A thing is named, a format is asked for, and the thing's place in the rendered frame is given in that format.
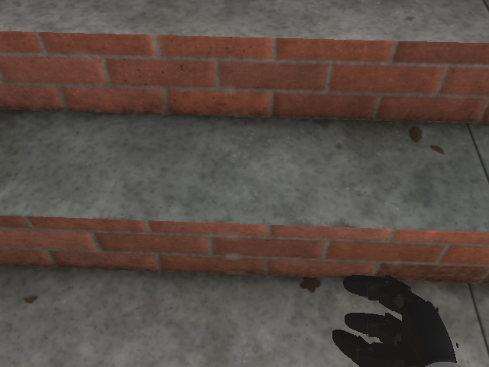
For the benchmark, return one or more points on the robot right hand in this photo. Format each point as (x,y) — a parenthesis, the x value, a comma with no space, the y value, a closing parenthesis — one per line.
(418,340)

